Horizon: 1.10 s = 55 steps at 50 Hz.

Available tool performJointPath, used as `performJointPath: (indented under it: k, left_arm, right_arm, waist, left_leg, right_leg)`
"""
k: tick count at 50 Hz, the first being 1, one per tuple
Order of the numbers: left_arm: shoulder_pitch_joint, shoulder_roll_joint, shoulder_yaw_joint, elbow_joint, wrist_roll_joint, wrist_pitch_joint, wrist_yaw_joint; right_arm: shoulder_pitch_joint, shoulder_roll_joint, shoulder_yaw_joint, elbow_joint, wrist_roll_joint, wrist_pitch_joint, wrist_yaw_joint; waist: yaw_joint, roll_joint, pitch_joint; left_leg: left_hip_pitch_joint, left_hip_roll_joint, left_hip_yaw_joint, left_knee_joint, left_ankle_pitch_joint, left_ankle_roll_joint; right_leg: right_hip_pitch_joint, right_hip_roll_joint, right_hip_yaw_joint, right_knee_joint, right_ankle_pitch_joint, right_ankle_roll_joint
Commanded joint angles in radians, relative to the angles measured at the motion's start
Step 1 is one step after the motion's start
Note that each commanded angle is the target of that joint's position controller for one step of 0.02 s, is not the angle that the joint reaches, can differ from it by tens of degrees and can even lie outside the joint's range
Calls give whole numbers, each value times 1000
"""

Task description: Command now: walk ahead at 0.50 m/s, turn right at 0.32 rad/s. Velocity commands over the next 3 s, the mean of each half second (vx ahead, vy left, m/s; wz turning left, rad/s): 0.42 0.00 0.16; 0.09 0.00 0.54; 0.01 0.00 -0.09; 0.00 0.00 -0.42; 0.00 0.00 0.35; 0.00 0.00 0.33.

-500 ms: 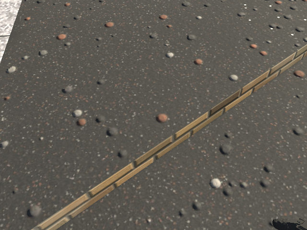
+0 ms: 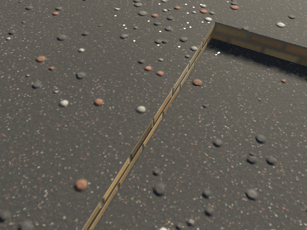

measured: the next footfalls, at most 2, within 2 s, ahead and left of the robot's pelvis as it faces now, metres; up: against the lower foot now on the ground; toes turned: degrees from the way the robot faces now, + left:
right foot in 0.16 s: +0.26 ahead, -0.15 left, +0.00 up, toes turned -2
left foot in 0.60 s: +0.40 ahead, +0.07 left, +0.00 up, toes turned +14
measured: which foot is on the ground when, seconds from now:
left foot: down 0.00-0.18, up 0.20-0.58, down 0.60-1.00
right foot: up 0.00-0.14, down 0.16-0.60, up 0.62-1.00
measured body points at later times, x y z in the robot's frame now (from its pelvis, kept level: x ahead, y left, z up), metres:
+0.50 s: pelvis +0.25 -0.05 +0.00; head +0.29 -0.04 +0.45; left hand +0.26 +0.23 -0.13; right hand +0.41 -0.28 -0.13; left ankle +0.35 +0.08 -0.70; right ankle +0.23 -0.15 -0.74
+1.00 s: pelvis +0.33 -0.03 -0.01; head +0.36 -0.01 +0.44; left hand +0.35 +0.28 -0.12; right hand +0.56 -0.25 -0.11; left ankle +0.37 +0.06 -0.74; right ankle +0.42 -0.18 -0.71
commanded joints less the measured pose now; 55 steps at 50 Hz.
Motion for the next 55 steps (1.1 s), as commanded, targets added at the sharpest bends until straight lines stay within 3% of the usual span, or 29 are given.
performJointPath:
  k: [1,5,6,7,8,9,10,11,12,13,14,16,18,22,25,27,29,30,31,32,34,36,39,42,43,46,51,54,55]
  left_arm:
    - [-87,3,-13,-86,0,-25,-18]
    - [-153,37,-5,-125,1,-33,-28]
    - [-112,57,6,-118,4,-37,-27]
    - [2,90,25,-86,8,-39,-22]
    - [153,147,53,-44,15,-35,-9]
    - [298,253,76,-31,44,-26,9]
    - [313,229,68,-27,33,-19,12]
    - [275,160,46,-26,28,-22,8]
    - [220,125,34,-19,18,-27,8]
    - [182,66,8,18,85,-26,10]
    - [150,48,2,25,71,-31,11]
    - [107,42,-2,30,53,-45,10]
    - [85,50,3,46,43,-54,10]
    - [85,56,8,78,39,-46,22]
    - [113,86,21,103,33,-36,27]
    - [115,101,31,110,24,-27,32]
    - [119,95,32,112,21,-9,35]
    - [164,81,27,97,28,-3,32]
    - [272,0,6,69,32,18,30]
    - [256,35,7,93,53,44,39]
    - [136,51,13,82,48,52,40]
    - [132,59,17,88,60,59,40]
    - [146,33,11,100,49,70,41]
    - [100,26,9,86,44,77,46]
    - [3,49,29,55,-3,54,73]
    - [-9,49,30,61,5,31,91]
    - [31,51,34,95,-1,10,64]
    - [90,44,31,130,3,1,42]
    - [73,53,29,128,18,-1,37]
  right_arm:
    - [-48,-166,-32,-51,16,-13,0]
    - [18,-198,-36,2,38,12,1]
    - [16,-210,-36,8,39,19,-1]
    - [6,-214,-34,11,40,24,-3]
    - [15,-187,-20,7,30,21,-5]
    - [69,-85,17,-35,3,6,2]
    - [109,-57,30,-20,11,-9,4]
    - [43,-162,-4,-24,43,-12,6]
    - [-25,-158,-5,-47,51,-10,5]
    - [-26,-91,8,-23,-36,23,7]
    - [12,-62,9,-15,-55,49,9]
    - [75,-48,7,17,-46,81,20]
    - [37,-50,1,-2,-30,90,27]
    - [-89,-10,20,-48,-32,87,50]
    - [-129,-29,16,-70,-36,91,57]
    - [-97,-49,5,-69,-41,91,50]
    - [23,-84,-16,-33,-58,78,34]
    - [73,-179,-41,-38,-64,64,15]
    - [55,-287,-64,-62,-38,72,9]
    - [52,-262,-71,-70,11,88,10]
    - [-71,-152,-40,-82,-7,117,-1]
    - [-132,-108,-28,-90,-9,125,-10]
    - [-113,-133,-37,-79,-14,118,-5]
    - [-104,-148,-45,-72,-20,127,-6]
    - [-185,-147,-43,-128,11,107,-29]
    - [-186,-164,-48,-124,7,101,-52]
    - [-198,-156,-48,-135,2,124,-50]
    - [-209,-116,-29,-131,10,135,-50]
    - [-155,-84,-16,-111,6,134,-50]
  waist:
    - [16,100,16]
    - [31,125,32]
    - [64,138,4]
    - [137,130,-62]
    - [207,118,-168]
    - [226,-68,-357]
    - [212,-201,-493]
    - [224,-99,-359]
    - [196,-81,-223]
    - [138,17,-105]
    - [91,-25,-59]
    - [49,-63,-53]
    - [30,-80,-40]
    - [54,-88,-21]
    - [69,-79,-42]
    - [60,-72,-61]
    - [11,26,-111]
    - [-4,209,-136]
    - [87,329,-207]
    - [41,207,-288]
    - [65,129,-80]
    - [93,158,-52]
    - [93,124,-103]
    - [72,147,-96]
    - [64,144,-104]
    - [57,168,-96]
    - [63,189,-93]
    - [98,181,-108]
    - [84,132,-100]
  left_leg:
    - [-59,245,-99,-109,289,158]
    - [57,300,-141,-35,417,139]
    - [66,295,-140,28,541,126]
    - [36,265,-110,159,668,103]
    - [-85,215,-84,350,624,69]
    - [-445,109,-39,739,228,2]
    - [-609,14,-160,971,-358,-18]
    - [-692,64,-230,1055,-333,-9]
    - [-724,106,-196,1033,-255,-4]
    - [-608,104,-168,939,-148,13]
    - [-530,117,-160,890,-126,5]
    - [-443,94,-128,909,-96,-11]
    - [-471,89,-123,864,-49,-20]
    - [-419,88,-72,567,123,-16]
    - [-356,70,-57,443,140,4]
    - [-294,48,-47,405,86,29]
    - [-142,-14,-33,282,144,66]
    - [-37,144,-246,190,553,113]
    - [83,409,-617,200,993,289]
    - [61,403,-633,144,712,348]
    - [-117,286,-511,63,300,284]
    - [-193,203,-431,44,290,222]
    - [-173,185,-422,61,348,207]
    - [-159,171,-466,43,185,203]
    - [-137,190,-560,19,23,214]
    - [-118,183,-605,11,-133,197]
    - [-182,152,-613,35,-47,178]
    - [-202,125,-568,107,29,132]
    - [-237,85,-519,154,-31,87]
  right_leg:
    - [89,19,-41,-156,120,-13]
    - [124,44,-62,-274,-5,-57]
    - [208,68,-78,-306,-33,-73]
    - [387,95,-100,-359,2,-97]
    - [649,66,-72,-337,47,-125]
    - [1066,-219,272,-299,56,-240]
    - [1133,-347,592,-438,-36,-321]
    - [1015,-312,496,-469,-100,-281]
    - [881,-269,351,-496,-95,-247]
    - [678,-243,227,-548,57,-185]
    - [567,-202,130,-583,114,-153]
    - [479,-184,21,-593,372,-169]
    - [475,-181,-65,-594,515,-185]
    - [478,-143,-203,-578,479,-157]
    - [535,-172,-208,-518,461,-139]
    - [558,-188,-211,-416,474,-126]
    - [535,-127,-251,-133,405,-75]
    - [403,-45,-284,142,83,-11]
    - [189,127,-197,389,-582,36]
    - [180,96,-53,453,-577,31]
    - [127,49,-29,387,-423,18]
    - [197,46,-31,299,-331,22]
    - [239,74,-29,232,-317,30]
    - [224,84,-22,141,-313,37]
    - [182,97,45,95,-321,62]
    - [186,102,70,-18,-288,82]
    - [339,129,33,-161,-272,74]
    - [487,111,-14,-405,-112,34]
    - [544,56,32,-492,-39,6]
Over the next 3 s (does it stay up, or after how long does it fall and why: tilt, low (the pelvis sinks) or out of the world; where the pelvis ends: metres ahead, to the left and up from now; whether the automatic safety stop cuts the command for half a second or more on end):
stays up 0.37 -0.16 0.00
